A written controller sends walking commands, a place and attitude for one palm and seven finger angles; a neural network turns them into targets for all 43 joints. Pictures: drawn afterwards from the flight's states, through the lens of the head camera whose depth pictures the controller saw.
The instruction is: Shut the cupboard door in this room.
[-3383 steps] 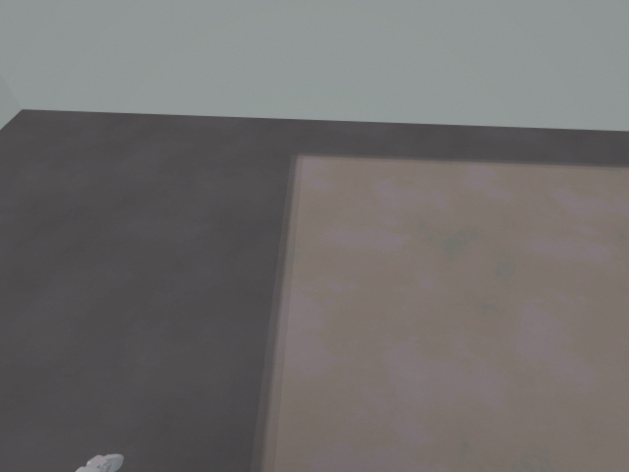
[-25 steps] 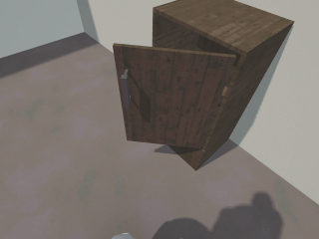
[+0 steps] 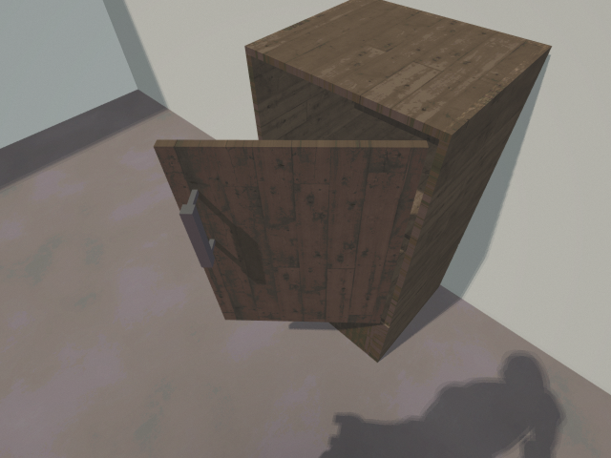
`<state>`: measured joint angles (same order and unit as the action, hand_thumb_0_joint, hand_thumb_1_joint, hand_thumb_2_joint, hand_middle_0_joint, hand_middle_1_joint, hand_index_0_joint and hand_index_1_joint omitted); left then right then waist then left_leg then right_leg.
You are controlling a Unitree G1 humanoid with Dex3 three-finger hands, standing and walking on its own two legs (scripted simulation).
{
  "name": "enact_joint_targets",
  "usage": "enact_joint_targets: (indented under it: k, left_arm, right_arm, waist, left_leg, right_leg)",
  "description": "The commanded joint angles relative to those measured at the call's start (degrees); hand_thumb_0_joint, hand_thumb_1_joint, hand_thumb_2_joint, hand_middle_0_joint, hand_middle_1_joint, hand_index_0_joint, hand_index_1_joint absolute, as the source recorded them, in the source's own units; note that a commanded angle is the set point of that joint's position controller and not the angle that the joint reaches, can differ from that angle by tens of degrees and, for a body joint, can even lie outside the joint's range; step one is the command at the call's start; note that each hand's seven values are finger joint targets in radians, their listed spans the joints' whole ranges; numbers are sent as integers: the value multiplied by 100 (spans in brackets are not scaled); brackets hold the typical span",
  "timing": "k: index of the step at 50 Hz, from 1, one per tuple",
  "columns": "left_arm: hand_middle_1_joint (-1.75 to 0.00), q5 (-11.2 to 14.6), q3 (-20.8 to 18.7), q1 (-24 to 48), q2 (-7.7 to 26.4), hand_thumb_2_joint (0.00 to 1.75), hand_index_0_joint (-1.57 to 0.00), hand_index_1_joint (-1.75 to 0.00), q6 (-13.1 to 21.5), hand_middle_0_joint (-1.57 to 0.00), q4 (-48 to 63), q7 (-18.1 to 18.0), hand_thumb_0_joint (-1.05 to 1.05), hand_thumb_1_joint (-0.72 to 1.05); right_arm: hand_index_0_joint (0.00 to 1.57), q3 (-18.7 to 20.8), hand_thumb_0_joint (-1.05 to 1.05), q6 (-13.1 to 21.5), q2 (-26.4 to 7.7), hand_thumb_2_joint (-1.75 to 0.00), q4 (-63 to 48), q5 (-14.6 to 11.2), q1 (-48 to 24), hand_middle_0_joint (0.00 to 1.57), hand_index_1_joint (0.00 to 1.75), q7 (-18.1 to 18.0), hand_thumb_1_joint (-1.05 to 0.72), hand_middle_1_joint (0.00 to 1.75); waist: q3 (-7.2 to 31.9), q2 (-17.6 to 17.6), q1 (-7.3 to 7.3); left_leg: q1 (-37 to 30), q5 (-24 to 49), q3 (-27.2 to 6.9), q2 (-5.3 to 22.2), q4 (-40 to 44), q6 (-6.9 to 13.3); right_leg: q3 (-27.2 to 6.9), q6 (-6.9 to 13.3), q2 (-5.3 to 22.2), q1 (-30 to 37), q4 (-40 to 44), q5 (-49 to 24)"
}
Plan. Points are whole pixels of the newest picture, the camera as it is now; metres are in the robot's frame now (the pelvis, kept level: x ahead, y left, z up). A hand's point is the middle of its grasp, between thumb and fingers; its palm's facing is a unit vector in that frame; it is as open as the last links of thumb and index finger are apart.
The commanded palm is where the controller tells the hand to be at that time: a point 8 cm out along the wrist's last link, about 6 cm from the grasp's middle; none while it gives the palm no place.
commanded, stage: come to a stop and stand still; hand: left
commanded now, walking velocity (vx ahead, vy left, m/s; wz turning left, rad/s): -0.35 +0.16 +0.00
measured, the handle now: (201, 229) +0.51 +0.22 -0.05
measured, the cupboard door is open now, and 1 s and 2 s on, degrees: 41 41 41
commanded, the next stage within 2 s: look again from close up in 0.90 s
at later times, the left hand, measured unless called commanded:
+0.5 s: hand out of the picture +0.04 +0.24 -0.18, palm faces +0.06 -0.97 -0.23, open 7.4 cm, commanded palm none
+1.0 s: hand out of the picture -0.04 +0.14 -0.17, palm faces +0.06 -0.99 -0.13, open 7.4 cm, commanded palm none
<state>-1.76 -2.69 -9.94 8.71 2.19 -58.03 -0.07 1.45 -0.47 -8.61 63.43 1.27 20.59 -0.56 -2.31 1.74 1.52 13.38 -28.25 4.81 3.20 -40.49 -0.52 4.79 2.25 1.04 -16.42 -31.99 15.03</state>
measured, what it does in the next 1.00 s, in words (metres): steps on the spot: left foot, then right foot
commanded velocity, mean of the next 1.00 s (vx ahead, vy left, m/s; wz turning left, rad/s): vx -0.02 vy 0.01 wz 0.00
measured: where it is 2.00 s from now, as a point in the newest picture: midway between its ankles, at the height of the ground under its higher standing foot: outside the picture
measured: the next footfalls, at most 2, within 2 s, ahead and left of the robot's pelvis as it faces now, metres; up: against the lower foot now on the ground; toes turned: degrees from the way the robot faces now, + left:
left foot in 0.30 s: +0.07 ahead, +0.13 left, +0.00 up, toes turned -1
right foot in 0.68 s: -0.03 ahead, -0.12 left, +0.00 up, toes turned +0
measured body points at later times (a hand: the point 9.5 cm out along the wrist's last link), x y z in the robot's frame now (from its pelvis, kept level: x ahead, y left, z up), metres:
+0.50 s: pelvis +0.00 +0.03 +0.00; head +0.04 +0.06 +0.45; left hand +0.04 +0.29 -0.16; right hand +0.11 -0.21 -0.13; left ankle +0.07 +0.13 -0.73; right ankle -0.05 -0.11 -0.67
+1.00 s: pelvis -0.01 -0.01 +0.01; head +0.01 +0.00 +0.46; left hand -0.04 +0.19 -0.16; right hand -0.05 -0.24 -0.15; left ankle +0.03 +0.13 -0.73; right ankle -0.07 -0.12 -0.73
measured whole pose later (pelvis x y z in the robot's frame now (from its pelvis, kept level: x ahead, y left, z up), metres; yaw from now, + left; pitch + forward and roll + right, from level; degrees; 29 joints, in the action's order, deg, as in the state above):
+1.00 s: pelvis -0.01 -0.01 +0.01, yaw +0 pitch -2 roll +0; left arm -0.8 -0.8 -18.6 6.0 -0.4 -65.0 -1.5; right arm 0.2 -0.3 -9.0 65.7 0.8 19.1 -1.7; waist -3.0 -1.4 -0.2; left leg 13.9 -10.9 0.0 1.1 -26.5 -1.1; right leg 0.1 0.3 0.1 -3.6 -24.7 19.5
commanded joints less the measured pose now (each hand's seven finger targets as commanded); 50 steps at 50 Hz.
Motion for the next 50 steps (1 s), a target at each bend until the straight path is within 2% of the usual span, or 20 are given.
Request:
enact_joint_targets:
  k: [1, 7, 11, 13, 14, 15, 16, 17, 21, 27, 31, 32, 33, 34, 35, 37, 42, 44, 49, 50]
  left_arm:
    - [-30, 35, -74, -512, 805, 90, -20, -30, 47, -20, -55, -201, 0, 90]
    - [-30, 17, -238, -437, 1098, 90, -20, -30, -201, -20, 23, -291, 0, 90]
    - [-30, 14, -288, -180, 1162, 90, -20, -30, -290, -20, 196, -292, 0, 90]
    - [-30, 55, -253, -114, 1076, 90, -20, -30, -338, -20, 255, -286, 0, 90]
    - [-30, 80, -206, -361, 845, 90, -20, -30, -387, -20, 328, -285, 0, 90]
    - [-30, 109, -123, -525, 632, 90, -20, -30, -429, -20, 381, -299, 0, 90]
    - [-30, 81, -108, -435, 720, 90, -20, -30, -450, -20, 445, -305, 0, 90]
    - [-30, 67, -121, -418, 695, 90, -20, -30, -520, -20, 466, -313, 0, 90]
    - [-30, 67, -190, -558, 828, 90, -20, -30, -546, -20, 357, -173, 0, 90]
    - [-30, 30, -63, -583, 614, 90, -20, -30, -504, -20, 307, -43, 0, 90]
    - [-30, 42, -36, -1554, 482, 90, -20, -30, -434, -20, -128, -38, 0, 90]
    - [-30, 16, -40, -1661, 667, 90, -20, -30, -366, -20, -178, -68, 0, 90]
    - [-30, -10, -69, -1584, 919, 90, -20, -30, -308, -20, -162, -91, 0, 90]
    - [-30, 6, -83, -1210, 1192, 90, -20, -30, -297, -20, -33, -77, 0, 90]
    - [-30, 36, -45, -753, 1106, 90, -20, -30, -172, -20, 6, -85, 0, 90]
    - [-30, 73, 22, -634, 874, 90, -20, -30, -57, -20, -100, -91, 0, 90]
    - [-30, 87, 52, -1115, 606, 90, -20, -30, -64, -20, -358, -157, 0, 90]
    - [-30, 122, 43, -1237, 574, 90, -20, -30, -100, -20, -467, -181, 0, 90]
    - [-30, 128, 66, -1150, 420, 90, -20, -30, -210, -20, -547, -217, 0, 90]
    - [-30, 29, 160, -1792, 480, 90, -20, -30, 111, -20, -674, -421, 0, 90]
  right_arm:
    - [20, 11, 0, 76, -246, -90, -291, -132, 63, 20, 30, -140, -90, 30]
    - [20, 153, 0, -199, -443, -90, -577, -92, -392, 20, 30, -119, -90, 30]
    - [20, 210, 0, -237, -599, -90, -776, -83, -575, 20, 30, -92, -90, 30]
    - [20, 218, 0, -182, -689, -90, -729, -54, -395, 20, 30, -69, -90, 30]
    - [20, 251, 0, -109, -1037, -90, -809, -1, -382, 20, 30, -74, -90, 30]
    - [20, 295, 0, -94, -1386, -90, -910, 23, -420, 20, 30, -92, -90, 30]
    - [20, 287, 0, -90, -1442, -90, -969, 49, -371, 20, 30, -148, -90, 30]
    - [20, 248, 0, -53, -1455, -90, -1009, 52, -554, 20, 30, -212, -90, 30]
    - [20, 152, 0, -43, -1193, -90, -1248, 40, -1135, 20, 30, -239, -90, 30]
    - [20, 240, 0, -71, -1270, -90, -1038, 61, -905, 20, 30, -149, -90, 30]
    - [20, 285, 0, -131, -1172, -90, -906, 27, -926, 20, 30, -93, -90, 30]
    - [20, 241, 0, -129, -945, -90, -861, -20, -909, 20, 30, -66, -90, 30]
    - [20, 182, 0, -132, -619, -90, -907, -67, -914, 20, 30, -58, -90, 30]
    - [20, 132, 0, -128, -528, -90, -977, -55, -901, 20, 30, -9, -90, 30]
    - [20, 107, 0, -69, -538, -90, -875, 7, -874, 20, 30, 19, -90, 30]
    - [20, 81, 0, 37, -538, -90, -638, -12, -588, 20, 30, 17, -90, 30]
    - [20, -2, 0, 148, -634, -90, -221, -48, -145, 20, 30, -74, -90, 30]
    - [20, -31, 0, 170, -608, -90, -113, -61, -111, 20, 30, -127, -90, 30]
    - [20, -37, 0, 101, -542, -90, 19, -69, -50, 20, 30, -182, -90, 30]
    - [20, -130, 0, 244, -513, -90, -434, -104, -908, 20, 30, -60, -90, 30]
  waist:
    - [513, -1023, -141]
    - [468, -972, -254]
    - [346, -1080, -138]
    - [424, -850, -16]
    - [655, 192, -92]
    - [660, 1147, -88]
    - [545, 599, 55]
    - [481, 984, -48]
    - [454, 617, -201]
    - [333, 902, -12]
    - [284, 604, -307]
    - [164, 238, -342]
    - [1, -573, -251]
    - [-217, -928, -121]
    - [-329, -1127, -59]
    - [-413, -1395, 29]
    - [-486, -1053, -110]
    - [-28, -509, -155]
    - [-294, -210, -169]
    - [-516, -177, -520]
  left_leg:
    - [899, -151, -408, 1, -438, -119]
    - [953, 295, -244, -310, -388, -213]
    - [564, 846, -392, -240, 230, -190]
    - [-244, 2551, -462, -2, 1393, -83]
    - [-795, 4565, -1338, 909, 1613, 287]
    - [-633, 5908, -2036, 1835, 1911, 969]
    - [-260, 5725, -2100, 1946, 1961, 1318]
    - [-68, 5742, -2234, 1931, 1964, 1420]
    - [23, 3183, -1635, 1341, 2187, 1168]
    - [137, 296, -1889, 1189, 2859, 911]
    - [860, -573, -1268, 587, 2922, 349]
    - [1001, -420, -1011, 229, 2478, 140]
    - [888, 27, -582, -189, 1609, -77]
    - [641, 589, -325, -371, 1086, -126]
    - [459, 1139, -396, -268, 848, -59]
    - [182, 1703, -447, -153, 1088, -2]
    - [-157, 2542, -521, 17, 1445, 64]
    - [-349, 3056, -565, 27, 1478, 93]
    - [-327, 2786, -736, 99, 1676, 120]
    - [99, 2375, -566, 6, 403, 30]
  right_leg:
    - [-1322, 930, 1720, 1475, 912, -5621]
    - [-1092, 918, 1725, 1507, 721, -5867]
    - [-995, 807, 1638, 1028, 596, -4787]
    - [-765, 408, 1227, 565, 203, -3278]
    - [-375, -11, 636, -22, -269, -1376]
    - [-93, -269, 62, -207, -1196, 1452]
    - [-494, -224, -189, -214, -2268, 2301]
    - [-800, -230, -221, -476, -2863, 2339]
    - [-916, -336, -138, -737, -3189, 1338]
    - [-423, -240, -86, -105, -1204, 1342]
    - [-81, -100, -299, 1395, 890, 522]
    - [-660, 40, 71, 1449, 1594, 894]
    - [-1744, 350, 887, 784, 2231, 1891]
    - [-2202, 555, 1448, 18, 2671, 2362]
    - [-2272, 564, 1430, -296, 2651, 1891]
    - [-1691, 444, 1109, -69, 2210, 348]
    - [-1150, 143, 655, 319, 1627, -1002]
    - [-1003, 104, 651, 778, 1262, -1943]
    - [-905, 44, 488, 618, 1338, -733]
    - [-1516, -107, 787, 280, 1561, -2957]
